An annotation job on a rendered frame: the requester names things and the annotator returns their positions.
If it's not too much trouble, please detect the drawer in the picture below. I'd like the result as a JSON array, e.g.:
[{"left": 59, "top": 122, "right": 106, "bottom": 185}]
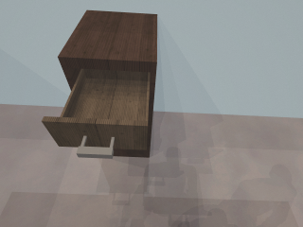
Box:
[{"left": 42, "top": 68, "right": 151, "bottom": 150}]

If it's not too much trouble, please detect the cabinet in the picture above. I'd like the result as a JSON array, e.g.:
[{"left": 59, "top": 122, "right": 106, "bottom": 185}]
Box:
[{"left": 58, "top": 9, "right": 157, "bottom": 158}]

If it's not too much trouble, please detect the handle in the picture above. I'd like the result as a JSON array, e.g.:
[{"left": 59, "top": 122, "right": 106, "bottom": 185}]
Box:
[{"left": 76, "top": 135, "right": 115, "bottom": 159}]

